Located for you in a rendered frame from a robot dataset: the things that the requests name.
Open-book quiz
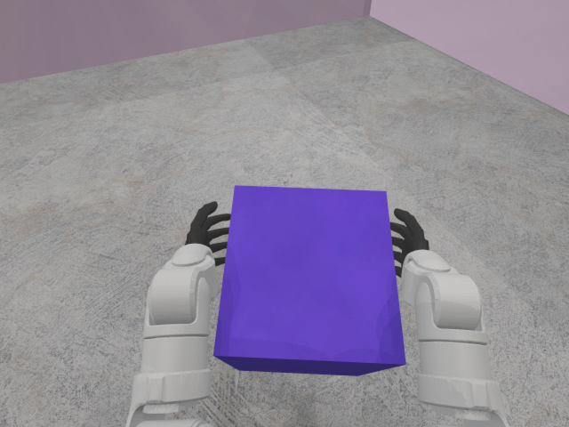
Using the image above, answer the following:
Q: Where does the left robot forearm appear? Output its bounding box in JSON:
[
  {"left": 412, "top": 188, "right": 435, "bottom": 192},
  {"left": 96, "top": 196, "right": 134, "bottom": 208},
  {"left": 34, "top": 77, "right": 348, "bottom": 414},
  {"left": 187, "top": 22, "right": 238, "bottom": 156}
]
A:
[{"left": 125, "top": 244, "right": 218, "bottom": 427}]

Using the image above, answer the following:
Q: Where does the robot right hand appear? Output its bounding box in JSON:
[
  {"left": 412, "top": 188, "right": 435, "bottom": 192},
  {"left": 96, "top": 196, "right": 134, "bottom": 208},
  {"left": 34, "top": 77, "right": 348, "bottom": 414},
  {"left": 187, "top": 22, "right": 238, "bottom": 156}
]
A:
[{"left": 390, "top": 208, "right": 429, "bottom": 277}]

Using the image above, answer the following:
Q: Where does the right robot forearm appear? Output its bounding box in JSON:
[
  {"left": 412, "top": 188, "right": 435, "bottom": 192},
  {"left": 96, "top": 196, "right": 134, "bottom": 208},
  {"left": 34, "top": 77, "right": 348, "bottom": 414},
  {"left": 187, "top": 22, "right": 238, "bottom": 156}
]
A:
[{"left": 401, "top": 250, "right": 509, "bottom": 427}]

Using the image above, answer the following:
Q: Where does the carton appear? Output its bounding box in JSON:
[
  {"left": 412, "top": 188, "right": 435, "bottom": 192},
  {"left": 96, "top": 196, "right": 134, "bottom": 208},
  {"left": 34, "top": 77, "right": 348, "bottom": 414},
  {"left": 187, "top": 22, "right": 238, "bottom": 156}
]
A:
[{"left": 213, "top": 185, "right": 406, "bottom": 376}]

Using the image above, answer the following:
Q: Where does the robot left hand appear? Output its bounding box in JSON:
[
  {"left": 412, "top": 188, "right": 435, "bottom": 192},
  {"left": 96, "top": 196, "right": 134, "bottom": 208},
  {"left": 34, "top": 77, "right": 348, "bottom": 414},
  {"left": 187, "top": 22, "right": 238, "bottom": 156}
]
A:
[{"left": 185, "top": 201, "right": 231, "bottom": 267}]

